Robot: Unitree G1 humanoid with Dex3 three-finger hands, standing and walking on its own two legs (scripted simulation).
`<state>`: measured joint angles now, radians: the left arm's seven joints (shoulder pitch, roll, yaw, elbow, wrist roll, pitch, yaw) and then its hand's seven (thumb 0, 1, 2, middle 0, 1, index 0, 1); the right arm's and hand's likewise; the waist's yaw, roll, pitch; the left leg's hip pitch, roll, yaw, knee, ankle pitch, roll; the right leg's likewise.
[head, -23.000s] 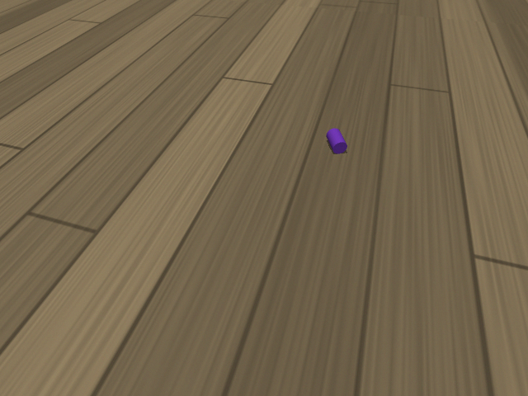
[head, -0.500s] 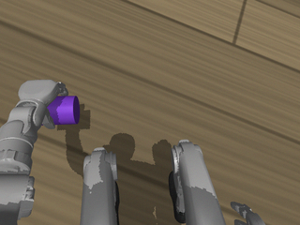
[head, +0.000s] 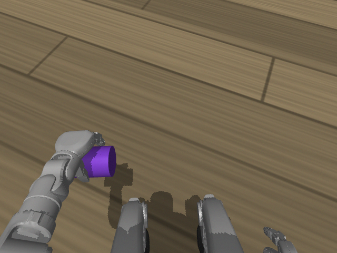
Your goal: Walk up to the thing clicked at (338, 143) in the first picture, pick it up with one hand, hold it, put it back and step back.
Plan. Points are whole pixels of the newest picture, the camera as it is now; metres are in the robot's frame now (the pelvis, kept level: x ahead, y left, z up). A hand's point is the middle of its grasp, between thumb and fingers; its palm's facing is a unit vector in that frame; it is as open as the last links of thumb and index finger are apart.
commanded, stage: lift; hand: left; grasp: from above
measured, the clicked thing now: (88, 161) +0.37 +0.24 -0.12
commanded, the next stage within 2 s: hold in 0.68 s
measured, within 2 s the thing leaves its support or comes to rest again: neither
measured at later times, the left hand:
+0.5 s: hand (69, 148) +0.35 +0.22 +0.04, palm faces -0.48 -0.07 -0.88, open 10.7 cm
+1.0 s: hand (60, 128) +0.37 +0.22 +0.09, palm faces -0.49 -0.06 -0.87, open 10.8 cm
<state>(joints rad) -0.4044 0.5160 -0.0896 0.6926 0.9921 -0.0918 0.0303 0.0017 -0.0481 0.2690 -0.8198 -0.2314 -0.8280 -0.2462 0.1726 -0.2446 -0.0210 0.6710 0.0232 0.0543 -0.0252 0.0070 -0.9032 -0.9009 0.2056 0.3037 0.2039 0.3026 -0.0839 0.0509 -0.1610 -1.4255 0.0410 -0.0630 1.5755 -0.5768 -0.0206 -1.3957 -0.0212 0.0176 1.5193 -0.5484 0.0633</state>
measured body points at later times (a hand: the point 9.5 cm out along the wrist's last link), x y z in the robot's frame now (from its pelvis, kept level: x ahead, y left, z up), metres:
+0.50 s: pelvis +0.03 +0.00 +0.12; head +0.10 -0.01 +0.57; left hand +0.37 +0.22 +0.09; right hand +0.12 -0.28 +0.00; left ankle +0.07 +0.13 -0.55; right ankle +0.08 -0.16 -0.55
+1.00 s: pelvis +0.07 +0.00 +0.16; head +0.11 -0.01 +0.61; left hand +0.39 +0.22 +0.14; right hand +0.17 -0.27 +0.04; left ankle +0.07 +0.13 -0.55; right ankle +0.08 -0.16 -0.55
